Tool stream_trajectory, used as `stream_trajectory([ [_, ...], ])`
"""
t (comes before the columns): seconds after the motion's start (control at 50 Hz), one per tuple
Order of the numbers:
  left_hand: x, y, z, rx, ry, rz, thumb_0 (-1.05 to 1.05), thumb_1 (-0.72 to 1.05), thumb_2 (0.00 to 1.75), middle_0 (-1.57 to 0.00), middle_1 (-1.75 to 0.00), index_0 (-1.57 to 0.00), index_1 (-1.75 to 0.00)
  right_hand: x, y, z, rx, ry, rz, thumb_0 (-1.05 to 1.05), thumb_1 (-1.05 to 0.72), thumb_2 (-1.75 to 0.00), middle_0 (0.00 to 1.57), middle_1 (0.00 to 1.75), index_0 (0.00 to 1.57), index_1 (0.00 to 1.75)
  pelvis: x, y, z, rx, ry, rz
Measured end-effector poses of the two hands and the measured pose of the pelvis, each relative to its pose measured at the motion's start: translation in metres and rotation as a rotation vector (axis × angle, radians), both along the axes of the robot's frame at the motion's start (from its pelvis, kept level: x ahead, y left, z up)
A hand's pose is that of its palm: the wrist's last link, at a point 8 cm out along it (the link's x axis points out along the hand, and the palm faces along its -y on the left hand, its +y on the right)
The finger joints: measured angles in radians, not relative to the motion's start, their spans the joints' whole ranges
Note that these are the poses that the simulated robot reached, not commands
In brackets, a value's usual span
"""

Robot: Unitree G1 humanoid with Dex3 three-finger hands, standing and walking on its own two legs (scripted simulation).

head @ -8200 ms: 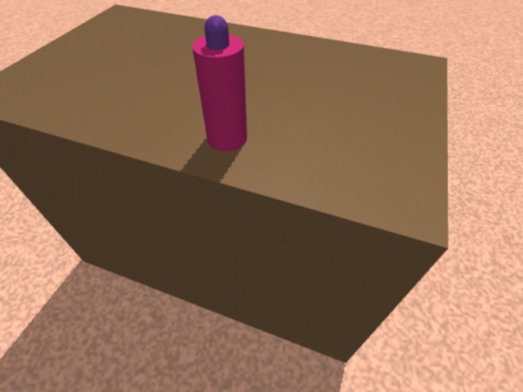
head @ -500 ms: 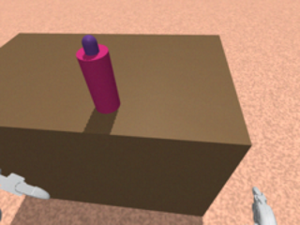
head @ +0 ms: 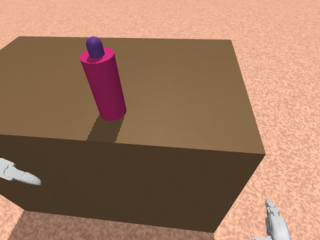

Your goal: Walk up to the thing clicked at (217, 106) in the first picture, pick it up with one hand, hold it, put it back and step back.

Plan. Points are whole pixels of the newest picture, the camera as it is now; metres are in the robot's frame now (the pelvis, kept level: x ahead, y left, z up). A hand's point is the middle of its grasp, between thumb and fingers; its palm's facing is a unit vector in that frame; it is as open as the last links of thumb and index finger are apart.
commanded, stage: go down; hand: left
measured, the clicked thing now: (104, 80) +0.49 +0.19 +0.15
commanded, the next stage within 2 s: none
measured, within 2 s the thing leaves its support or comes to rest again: neither
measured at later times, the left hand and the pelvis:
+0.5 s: hand (12, 110) +0.31 +0.33 +0.21, palm faces +0.23 -0.94 -0.24, open 17.7 cm; pelvis +0.01 +0.01 +0.00, yaw -2 degrees
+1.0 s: hand (5, 96) +0.34 +0.35 +0.22, palm faces +0.18 -0.98 -0.12, open 17.7 cm; pelvis +0.00 +0.01 +0.00, yaw -1 degrees
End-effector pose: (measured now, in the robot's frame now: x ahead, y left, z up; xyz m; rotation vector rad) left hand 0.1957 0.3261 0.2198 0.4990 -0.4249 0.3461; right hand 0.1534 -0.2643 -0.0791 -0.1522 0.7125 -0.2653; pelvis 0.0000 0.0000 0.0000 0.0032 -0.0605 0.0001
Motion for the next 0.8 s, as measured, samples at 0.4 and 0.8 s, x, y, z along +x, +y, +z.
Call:
stream_trajectory([
  [0.4, 0.080, 0.045, -0.004, -0.222, 0.191, -0.143, -0.02, -0.60, 0.04, -0.08, -0.05, -0.06, -0.06, -0.010, 0.019, -0.003, -0.012, 0.017, -0.005, -0.01, 0.53, -0.05, 0.06, 0.05, 0.06, 0.05, 0.005, 0.010, 0.001, -0.005, 0.052, -0.025],
  [0.8, 0.093, 0.067, 0.000, -0.314, 0.248, -0.139, -0.02, -0.61, 0.05, -0.06, -0.05, -0.06, -0.05, -0.005, 0.020, -0.007, -0.041, 0.017, 0.013, -0.01, 0.53, -0.05, 0.05, 0.05, 0.06, 0.05, 0.004, 0.007, 0.000, -0.008, 0.074, -0.013],
])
